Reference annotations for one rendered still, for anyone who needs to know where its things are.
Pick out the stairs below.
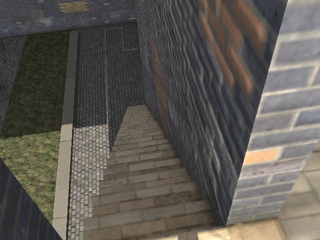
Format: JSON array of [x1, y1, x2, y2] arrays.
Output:
[[84, 104, 216, 240]]

